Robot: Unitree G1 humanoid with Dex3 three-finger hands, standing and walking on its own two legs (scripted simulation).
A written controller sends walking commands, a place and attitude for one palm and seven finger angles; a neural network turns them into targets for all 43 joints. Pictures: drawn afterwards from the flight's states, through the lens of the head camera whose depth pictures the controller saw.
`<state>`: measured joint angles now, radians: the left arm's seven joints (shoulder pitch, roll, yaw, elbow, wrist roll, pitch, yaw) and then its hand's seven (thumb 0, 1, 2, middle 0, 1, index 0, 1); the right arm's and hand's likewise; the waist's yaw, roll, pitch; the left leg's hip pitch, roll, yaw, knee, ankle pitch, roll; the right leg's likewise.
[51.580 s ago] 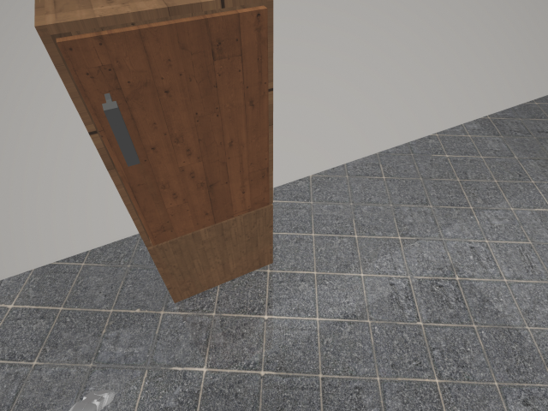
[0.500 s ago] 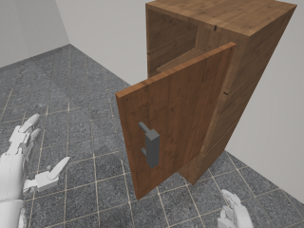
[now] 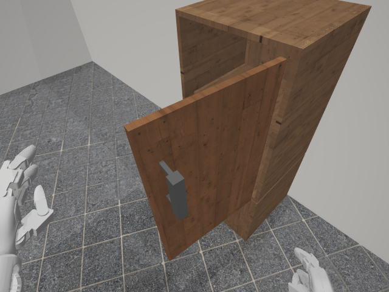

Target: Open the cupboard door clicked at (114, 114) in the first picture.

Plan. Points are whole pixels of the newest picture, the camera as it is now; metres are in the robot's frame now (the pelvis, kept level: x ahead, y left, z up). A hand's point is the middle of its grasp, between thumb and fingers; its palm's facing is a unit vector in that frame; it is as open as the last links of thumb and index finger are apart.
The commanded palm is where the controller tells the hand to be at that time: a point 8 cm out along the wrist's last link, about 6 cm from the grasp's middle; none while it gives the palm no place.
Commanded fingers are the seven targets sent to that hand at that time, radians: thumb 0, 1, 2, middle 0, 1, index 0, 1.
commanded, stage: draw the hand back to the body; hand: left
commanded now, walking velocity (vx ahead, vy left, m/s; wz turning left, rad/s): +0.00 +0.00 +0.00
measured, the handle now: (172, 190) +0.30 +0.09 +0.06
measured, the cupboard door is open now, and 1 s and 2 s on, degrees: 83 83 83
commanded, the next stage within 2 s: step back with the hand held close in 0.04 s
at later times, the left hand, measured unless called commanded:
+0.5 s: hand (44, 219) +0.18 +0.26 +0.15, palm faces +0.29 -0.81 -0.51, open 7.4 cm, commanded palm +0.12 +0.31 +0.17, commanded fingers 0.00 0.90 0.90 -0.20 -0.30 -0.20 -0.30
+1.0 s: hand out of the picture +0.02 +0.32 +0.15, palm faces +0.47 -0.77 -0.43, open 7.4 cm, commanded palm -0.02 +0.36 +0.17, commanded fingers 0.00 0.90 0.90 -0.20 -0.30 -0.20 -0.30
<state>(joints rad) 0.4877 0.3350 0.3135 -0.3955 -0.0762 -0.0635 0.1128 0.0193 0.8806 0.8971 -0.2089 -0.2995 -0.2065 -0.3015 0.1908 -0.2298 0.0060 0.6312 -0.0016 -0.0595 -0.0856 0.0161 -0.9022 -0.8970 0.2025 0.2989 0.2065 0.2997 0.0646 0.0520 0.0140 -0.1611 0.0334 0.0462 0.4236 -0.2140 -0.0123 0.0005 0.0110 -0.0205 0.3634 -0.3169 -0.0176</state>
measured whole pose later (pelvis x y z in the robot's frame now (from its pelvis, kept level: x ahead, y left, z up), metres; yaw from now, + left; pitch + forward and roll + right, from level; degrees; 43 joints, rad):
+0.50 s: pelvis -0.04 +0.01 +0.00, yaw -2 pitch +0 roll -1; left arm 0.56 0.42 0.38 -0.50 -0.07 -0.10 0.10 0.02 0.89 0.90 -0.21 -0.30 -0.21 -0.30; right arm 0.14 -0.24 -0.02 0.53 0.02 0.06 -0.08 0.01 -0.90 -0.90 0.20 0.30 0.21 0.30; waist 0.01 0.04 0.06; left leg -0.29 0.06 0.09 0.47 -0.18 0.01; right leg -0.15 0.02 0.02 0.43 -0.28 0.00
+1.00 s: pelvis -0.16 +0.06 -0.01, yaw +1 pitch -1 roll -1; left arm 0.59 0.36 0.39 -0.55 -0.04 -0.19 0.16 0.02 0.89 0.90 -0.21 -0.30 -0.21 -0.30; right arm 0.22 -0.20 -0.01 0.63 0.00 -0.05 -0.06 0.02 -0.90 -0.90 0.20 0.30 0.21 0.30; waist 0.05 0.01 0.02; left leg -0.42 -0.01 0.02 0.76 -0.35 0.00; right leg -0.31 0.00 0.05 0.55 -0.23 0.03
